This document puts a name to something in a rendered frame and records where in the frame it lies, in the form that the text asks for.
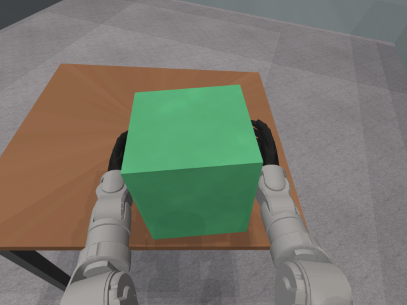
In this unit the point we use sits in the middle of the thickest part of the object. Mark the right robot hand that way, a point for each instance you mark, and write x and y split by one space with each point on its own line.
266 143

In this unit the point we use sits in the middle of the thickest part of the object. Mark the left robot forearm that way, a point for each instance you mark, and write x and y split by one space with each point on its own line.
108 234

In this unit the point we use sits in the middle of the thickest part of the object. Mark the right robot forearm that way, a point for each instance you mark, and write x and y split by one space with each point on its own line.
284 226

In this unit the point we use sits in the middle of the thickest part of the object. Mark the table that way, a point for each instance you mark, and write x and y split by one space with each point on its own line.
51 168

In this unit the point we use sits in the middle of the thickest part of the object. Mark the left robot hand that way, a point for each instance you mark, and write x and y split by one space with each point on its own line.
116 159

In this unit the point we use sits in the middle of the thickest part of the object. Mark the robot right upper arm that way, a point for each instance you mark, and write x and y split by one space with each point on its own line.
299 282

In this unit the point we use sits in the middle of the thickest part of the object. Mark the robot left upper arm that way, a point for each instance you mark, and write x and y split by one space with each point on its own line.
111 288

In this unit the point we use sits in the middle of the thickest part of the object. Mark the carton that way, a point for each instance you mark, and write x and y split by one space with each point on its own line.
192 162

